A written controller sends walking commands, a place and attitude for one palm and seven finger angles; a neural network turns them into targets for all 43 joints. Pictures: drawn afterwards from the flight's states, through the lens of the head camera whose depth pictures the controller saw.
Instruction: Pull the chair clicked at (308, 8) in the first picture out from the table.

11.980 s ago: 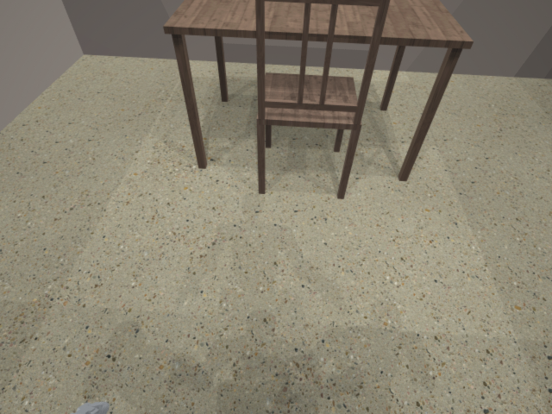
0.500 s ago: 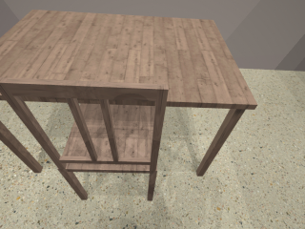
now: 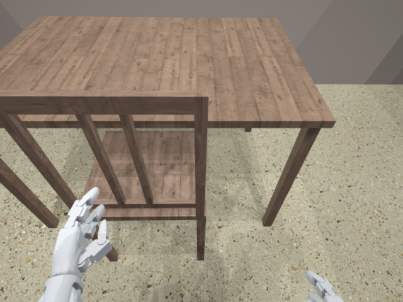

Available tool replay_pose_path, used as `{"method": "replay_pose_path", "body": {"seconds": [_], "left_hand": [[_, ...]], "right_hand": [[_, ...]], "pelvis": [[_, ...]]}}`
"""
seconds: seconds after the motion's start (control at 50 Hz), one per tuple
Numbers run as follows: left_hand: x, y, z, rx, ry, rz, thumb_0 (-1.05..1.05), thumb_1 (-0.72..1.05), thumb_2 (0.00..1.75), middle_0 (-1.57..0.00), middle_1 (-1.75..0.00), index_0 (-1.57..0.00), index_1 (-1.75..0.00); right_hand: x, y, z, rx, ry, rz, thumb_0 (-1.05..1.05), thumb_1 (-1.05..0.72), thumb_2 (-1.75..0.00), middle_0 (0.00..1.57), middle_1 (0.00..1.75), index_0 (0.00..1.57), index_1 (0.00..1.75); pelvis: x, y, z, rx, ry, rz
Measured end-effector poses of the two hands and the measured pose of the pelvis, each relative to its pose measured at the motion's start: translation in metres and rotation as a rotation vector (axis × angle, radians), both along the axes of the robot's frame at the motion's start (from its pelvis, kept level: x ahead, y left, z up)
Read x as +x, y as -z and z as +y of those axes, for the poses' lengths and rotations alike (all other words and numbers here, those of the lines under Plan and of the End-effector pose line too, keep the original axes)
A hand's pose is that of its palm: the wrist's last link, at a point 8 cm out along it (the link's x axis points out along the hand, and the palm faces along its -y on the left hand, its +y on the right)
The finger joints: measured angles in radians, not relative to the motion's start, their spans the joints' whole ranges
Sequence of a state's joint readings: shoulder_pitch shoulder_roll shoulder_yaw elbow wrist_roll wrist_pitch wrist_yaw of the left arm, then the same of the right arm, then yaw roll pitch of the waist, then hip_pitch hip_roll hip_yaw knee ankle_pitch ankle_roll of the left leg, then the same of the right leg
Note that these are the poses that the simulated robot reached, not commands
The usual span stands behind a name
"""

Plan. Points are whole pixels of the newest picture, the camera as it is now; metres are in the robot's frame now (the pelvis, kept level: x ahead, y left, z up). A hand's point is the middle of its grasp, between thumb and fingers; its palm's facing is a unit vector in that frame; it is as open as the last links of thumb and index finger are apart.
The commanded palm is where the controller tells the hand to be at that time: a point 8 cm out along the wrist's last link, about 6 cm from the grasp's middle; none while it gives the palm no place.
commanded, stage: raise the hand toward the chair's back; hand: left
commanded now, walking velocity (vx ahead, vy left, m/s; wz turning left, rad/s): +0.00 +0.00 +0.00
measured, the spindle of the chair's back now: (106, 166) +0.45 +0.25 -0.02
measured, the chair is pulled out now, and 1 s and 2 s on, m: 0.00 0.00 0.00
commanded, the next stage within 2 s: aim the fingers beside a spindle in 1.88 s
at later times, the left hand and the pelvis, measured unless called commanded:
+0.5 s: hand (123, 264) +0.21 +0.16 -0.03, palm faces -0.03 -1.00 -0.04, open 11.8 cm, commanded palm +0.18 +0.22 -0.02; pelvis +0.00 -0.04 -0.07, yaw +0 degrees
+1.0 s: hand (105, 252) +0.23 +0.19 -0.01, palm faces +0.03 -1.00 -0.04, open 15.9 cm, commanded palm +0.21 +0.25 -0.01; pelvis +0.01 +0.00 -0.06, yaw -1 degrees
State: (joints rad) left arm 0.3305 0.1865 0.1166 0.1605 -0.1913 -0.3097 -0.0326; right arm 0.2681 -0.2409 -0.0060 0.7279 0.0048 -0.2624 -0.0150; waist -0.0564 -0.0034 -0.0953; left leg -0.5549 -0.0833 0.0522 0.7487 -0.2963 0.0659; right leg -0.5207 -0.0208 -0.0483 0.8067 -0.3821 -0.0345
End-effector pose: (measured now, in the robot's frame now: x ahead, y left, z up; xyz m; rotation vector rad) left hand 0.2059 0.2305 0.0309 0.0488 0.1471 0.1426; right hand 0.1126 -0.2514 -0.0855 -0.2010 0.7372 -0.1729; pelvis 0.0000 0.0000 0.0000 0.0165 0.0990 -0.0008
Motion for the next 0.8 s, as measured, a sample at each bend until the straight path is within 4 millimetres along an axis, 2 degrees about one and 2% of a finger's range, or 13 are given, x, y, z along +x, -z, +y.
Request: {"method": "replay_pose_path", "body": {"seconds": [0.04,0.08,0.16,0.2,0.24,0.3,0.38,0.48,0.54,0.64,0.72,0.8], "left_hand": [[0.006,-0.003,-0.008,-0.020,0.082,-0.166,0.00,0.79,0.85,-0.18,-0.28,-0.19,-0.28],[0.001,0.010,-0.016,-0.025,0.154,-0.225,0.00,0.75,0.83,-0.18,-0.27,-0.18,-0.28],[-0.033,0.062,-0.023,-0.084,0.159,-0.050,0.00,0.66,0.79,-0.17,-0.26,-0.18,-0.26],[-0.054,0.079,-0.021,-0.086,0.098,0.029,0.00,0.62,0.77,-0.17,-0.25,-0.18,-0.26],[-0.069,0.080,-0.016,-0.057,0.029,0.032,0.01,0.57,0.75,-0.17,-0.24,-0.17,-0.25],[-0.074,0.063,-0.010,0.009,-0.017,-0.081,0.01,0.50,0.72,-0.16,-0.23,-0.16,-0.24],[-0.052,0.050,-0.012,0.042,0.067,-0.180,0.01,0.40,0.69,-0.15,-0.22,-0.15,-0.22],[-0.016,0.058,-0.017,-0.013,0.170,-0.049,0.01,0.28,0.64,-0.14,-0.20,-0.14,-0.21],[-0.008,0.053,-0.016,-0.025,0.144,-0.007,0.01,0.22,0.61,-0.13,-0.19,-0.14,-0.20],[-0.004,0.043,-0.008,0.002,0.096,-0.040,0.00,0.10,0.56,-0.12,-0.17,-0.12,-0.18],[-0.003,0.047,-0.004,0.002,0.108,-0.053,0.00,0.01,0.52,-0.11,-0.16,-0.11,-0.16],[-0.003,0.052,0.000,-0.010,0.123,-0.058,0.00,-0.09,0.48,-0.10,-0.14,-0.10,-0.15]], "right_hand": [[0.021,0.001,-0.011,-0.016,-0.007,-0.085,0.01,-0.91,-0.90,0.20,0.30,0.21,0.30],[0.041,0.000,-0.021,-0.027,-0.013,-0.162,0.01,-0.90,-0.90,0.20,0.30,0.21,0.30],[0.075,-0.005,-0.030,-0.050,-0.039,-0.262,0.01,-0.90,-0.90,0.20,0.30,0.20,0.30],[0.088,-0.006,-0.030,-0.069,-0.060,-0.284,0.01,-0.91,-0.90,0.20,0.30,0.20,0.30],[0.096,-0.002,-0.028,-0.082,-0.085,-0.286,0.01,-0.91,-0.90,0.20,0.30,0.20,0.30],[0.103,0.013,-0.020,-0.080,-0.131,-0.256,0.01,-0.91,-0.90,0.20,0.30,0.20,0.30],[0.099,0.042,-0.008,-0.032,-0.162,-0.183,0.01,-0.90,-0.90,0.20,0.30,0.20,0.30],[0.075,0.063,-0.001,0.042,-0.089,-0.075,0.01,-0.90,-0.90,0.20,0.30,0.21,0.30],[0.059,0.063,-0.003,0.057,-0.029,-0.029,0.01,-0.90,-0.90,0.20,0.30,0.21,0.30],[0.041,0.059,-0.014,0.024,0.017,0.020,0.01,-0.90,-0.90,0.21,0.30,0.21,0.30],[0.038,0.057,-0.023,-0.024,0.023,0.029,0.01,-0.90,-0.90,0.20,0.30,0.21,0.30],[0.045,0.050,-0.025,-0.062,0.023,0.009,0.01,-0.90,-0.90,0.20,0.30,0.21,0.30]], "pelvis": [[-0.005,0.017,-0.005,-0.005,0.015,0.046],[-0.009,0.034,-0.011,-0.007,0.024,0.072],[-0.011,0.055,-0.021,-0.009,0.018,0.100],[-0.009,0.062,-0.027,-0.016,0.011,0.115],[-0.007,0.066,-0.031,-0.028,0.001,0.127],[-0.005,0.072,-0.037,-0.049,-0.017,0.148],[-0.006,0.079,-0.041,-0.066,-0.030,0.172],[-0.001,0.073,-0.040,-0.055,-0.018,0.181],[0.005,0.064,-0.037,-0.045,-0.006,0.182],[0.011,0.057,-0.029,-0.041,0.004,0.189],[0.012,0.059,-0.022,-0.045,0.005,0.197],[0.011,0.060,-0.015,-0.053,0.005,0.197]]}}
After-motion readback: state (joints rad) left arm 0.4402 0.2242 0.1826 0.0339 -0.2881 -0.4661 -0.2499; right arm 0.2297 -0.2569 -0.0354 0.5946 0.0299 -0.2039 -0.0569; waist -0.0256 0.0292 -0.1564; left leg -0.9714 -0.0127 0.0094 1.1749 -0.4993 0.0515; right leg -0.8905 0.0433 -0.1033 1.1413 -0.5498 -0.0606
